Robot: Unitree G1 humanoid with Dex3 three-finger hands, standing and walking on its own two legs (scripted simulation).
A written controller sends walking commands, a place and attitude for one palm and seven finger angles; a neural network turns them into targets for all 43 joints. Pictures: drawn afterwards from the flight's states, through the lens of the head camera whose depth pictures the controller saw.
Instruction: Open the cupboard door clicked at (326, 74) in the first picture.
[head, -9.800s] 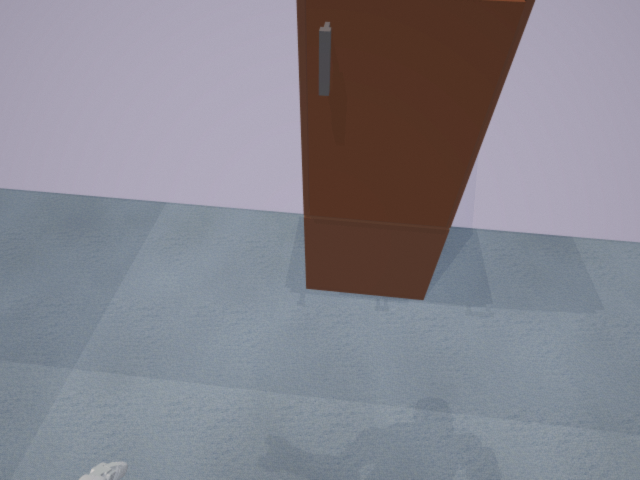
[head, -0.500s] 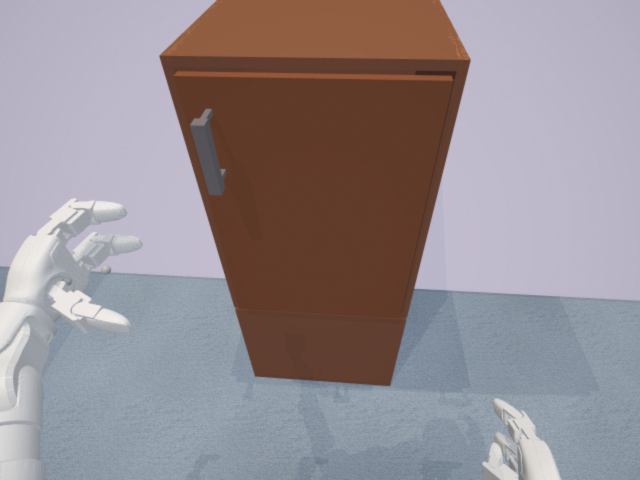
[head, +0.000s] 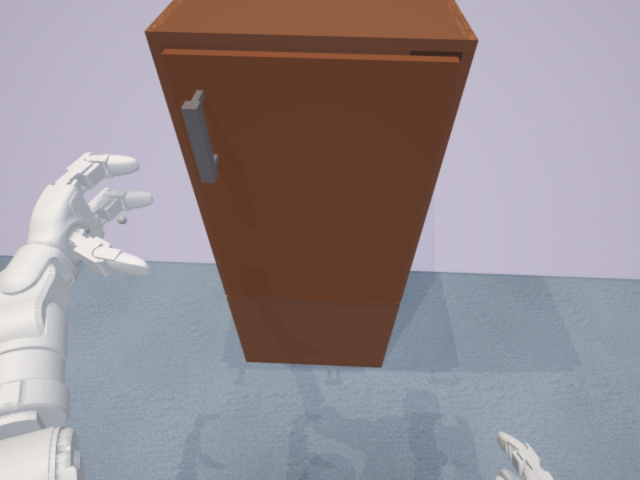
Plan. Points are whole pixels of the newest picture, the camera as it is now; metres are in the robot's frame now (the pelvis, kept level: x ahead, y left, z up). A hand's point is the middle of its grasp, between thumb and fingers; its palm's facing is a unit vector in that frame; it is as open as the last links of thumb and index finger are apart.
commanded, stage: move the hooked fingers beside the handle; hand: left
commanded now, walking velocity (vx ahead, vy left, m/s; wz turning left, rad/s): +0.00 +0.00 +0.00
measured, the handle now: (204, 137) +0.56 +0.21 +0.14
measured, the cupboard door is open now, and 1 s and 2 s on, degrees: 0 0 0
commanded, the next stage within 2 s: slide the fingers in behind the handle in 1.84 s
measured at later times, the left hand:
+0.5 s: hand (136, 188) +0.43 +0.26 +0.15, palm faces +0.04 -1.00 +0.02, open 13.9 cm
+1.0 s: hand (157, 157) +0.50 +0.26 +0.15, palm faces +0.02 -1.00 +0.01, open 13.9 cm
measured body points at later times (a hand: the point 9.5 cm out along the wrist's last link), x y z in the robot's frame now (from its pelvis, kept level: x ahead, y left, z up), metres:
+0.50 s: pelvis +0.01 +0.00 -0.01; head +0.04 +0.01 +0.44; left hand +0.42 +0.32 +0.15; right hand +0.09 -0.27 -0.10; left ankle +0.05 +0.10 -0.73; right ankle -0.02 -0.11 -0.73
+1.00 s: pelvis +0.01 +0.00 -0.01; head +0.09 +0.01 +0.43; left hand +0.49 +0.31 +0.15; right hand +0.01 -0.28 -0.12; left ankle +0.05 +0.10 -0.73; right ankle -0.02 -0.11 -0.73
